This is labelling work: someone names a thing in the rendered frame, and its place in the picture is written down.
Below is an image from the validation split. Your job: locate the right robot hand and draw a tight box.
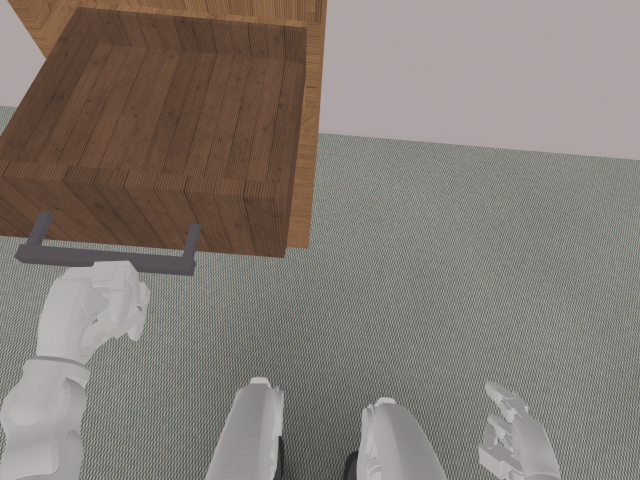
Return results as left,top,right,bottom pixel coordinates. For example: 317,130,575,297
478,381,561,480

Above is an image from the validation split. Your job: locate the cabinet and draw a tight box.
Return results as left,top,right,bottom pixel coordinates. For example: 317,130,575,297
7,0,327,249

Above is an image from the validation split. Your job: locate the handle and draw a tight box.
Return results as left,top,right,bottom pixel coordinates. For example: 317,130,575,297
14,211,201,276

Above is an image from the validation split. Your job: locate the drawer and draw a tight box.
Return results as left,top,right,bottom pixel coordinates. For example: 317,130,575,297
0,7,307,258

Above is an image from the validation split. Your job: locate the right robot thigh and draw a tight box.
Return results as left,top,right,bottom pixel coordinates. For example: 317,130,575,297
361,402,447,480

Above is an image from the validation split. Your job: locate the left robot hand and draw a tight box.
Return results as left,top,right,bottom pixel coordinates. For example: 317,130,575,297
36,261,151,365

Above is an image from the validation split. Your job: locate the robot right shin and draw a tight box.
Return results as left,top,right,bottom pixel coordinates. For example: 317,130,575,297
357,397,396,480

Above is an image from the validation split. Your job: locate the robot left forearm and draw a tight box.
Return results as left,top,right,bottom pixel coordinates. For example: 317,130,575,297
0,356,91,480

